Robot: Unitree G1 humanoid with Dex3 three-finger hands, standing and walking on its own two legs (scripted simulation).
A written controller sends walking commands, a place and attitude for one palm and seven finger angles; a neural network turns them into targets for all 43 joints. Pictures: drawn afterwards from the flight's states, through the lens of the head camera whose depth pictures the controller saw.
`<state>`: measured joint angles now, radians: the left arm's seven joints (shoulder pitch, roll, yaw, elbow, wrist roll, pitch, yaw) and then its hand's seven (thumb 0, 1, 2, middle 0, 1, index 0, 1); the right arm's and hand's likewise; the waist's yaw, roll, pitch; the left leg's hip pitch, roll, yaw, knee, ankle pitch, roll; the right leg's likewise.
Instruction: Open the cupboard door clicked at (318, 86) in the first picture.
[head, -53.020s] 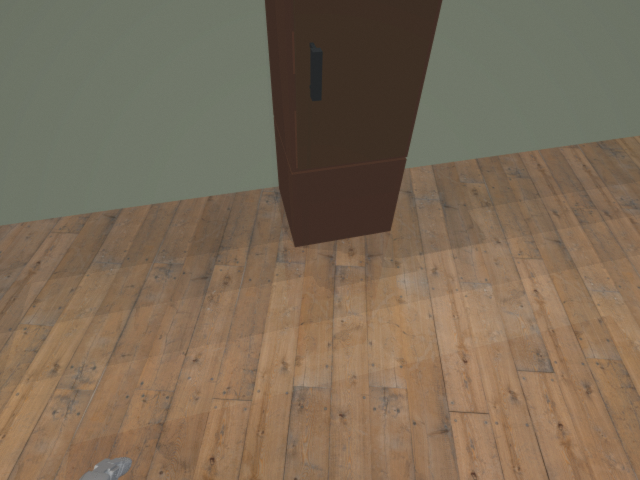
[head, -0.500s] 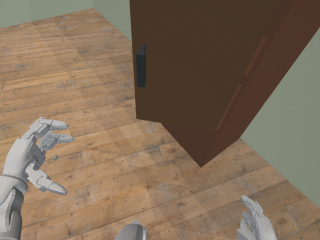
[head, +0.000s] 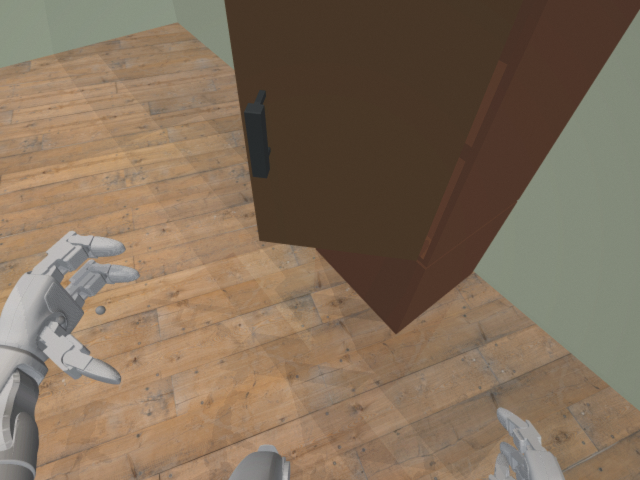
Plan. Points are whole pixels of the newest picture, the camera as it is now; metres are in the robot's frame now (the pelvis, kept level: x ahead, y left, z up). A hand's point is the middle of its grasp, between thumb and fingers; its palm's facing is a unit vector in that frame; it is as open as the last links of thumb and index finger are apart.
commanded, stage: raise the hand with hooked fingers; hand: left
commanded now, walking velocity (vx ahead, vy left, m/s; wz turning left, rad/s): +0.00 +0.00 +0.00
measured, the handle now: (261, 134) +0.64 +0.14 +0.05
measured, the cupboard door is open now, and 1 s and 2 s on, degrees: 44 44 44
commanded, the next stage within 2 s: move the hooked fingers beside the handle in 0.12 s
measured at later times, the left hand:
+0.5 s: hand (129, 273) +0.33 +0.26 +0.07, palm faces -0.10 -1.00 +0.00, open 14.0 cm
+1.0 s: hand (170, 215) +0.43 +0.24 +0.07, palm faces -0.10 -1.00 +0.00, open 14.0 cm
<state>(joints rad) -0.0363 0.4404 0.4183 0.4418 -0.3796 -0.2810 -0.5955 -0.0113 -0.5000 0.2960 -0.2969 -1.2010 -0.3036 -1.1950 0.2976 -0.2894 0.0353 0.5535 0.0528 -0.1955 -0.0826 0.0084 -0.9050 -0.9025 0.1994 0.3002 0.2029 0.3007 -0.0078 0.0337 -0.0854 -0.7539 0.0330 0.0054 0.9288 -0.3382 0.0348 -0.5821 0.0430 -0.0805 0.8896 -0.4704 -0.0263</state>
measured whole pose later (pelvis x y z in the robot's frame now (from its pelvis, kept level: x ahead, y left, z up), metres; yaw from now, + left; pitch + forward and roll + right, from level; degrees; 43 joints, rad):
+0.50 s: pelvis +0.00 +0.00 -0.01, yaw +0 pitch +11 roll -3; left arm -0.28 0.45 0.38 0.63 -0.34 -0.29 -0.58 -0.01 -0.50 0.30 -0.30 -1.20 -0.30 -1.20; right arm 0.27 -0.29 0.05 0.59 0.06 -0.18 -0.10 0.01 -0.90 -0.90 0.20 0.30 0.20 0.30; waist -0.01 0.03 -0.08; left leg -0.82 0.03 0.00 0.97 -0.35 0.03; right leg -0.64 0.04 -0.09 0.94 -0.49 -0.03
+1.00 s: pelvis +0.01 +0.01 -0.01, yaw -1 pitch +15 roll -3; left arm -0.61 0.49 0.37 0.94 -0.23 -0.32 -0.48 -0.01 -0.50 0.30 -0.30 -1.20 -0.30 -1.20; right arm 0.33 -0.28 0.04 0.62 0.04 -0.07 -0.07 0.01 -0.91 -0.90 0.20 0.30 0.20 0.30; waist -0.07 0.03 -0.10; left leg -0.90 0.03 0.02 1.00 -0.37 0.05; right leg -0.73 0.04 -0.07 0.97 -0.50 -0.02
